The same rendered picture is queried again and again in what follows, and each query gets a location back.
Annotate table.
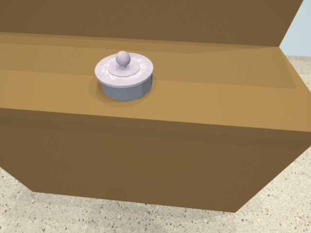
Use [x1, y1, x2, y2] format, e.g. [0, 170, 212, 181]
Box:
[0, 0, 311, 213]

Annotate lid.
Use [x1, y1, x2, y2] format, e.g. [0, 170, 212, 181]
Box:
[95, 52, 154, 88]

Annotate pot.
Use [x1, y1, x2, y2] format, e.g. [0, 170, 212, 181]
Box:
[101, 75, 153, 101]

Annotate knob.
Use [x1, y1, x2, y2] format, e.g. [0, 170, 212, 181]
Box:
[116, 51, 131, 66]

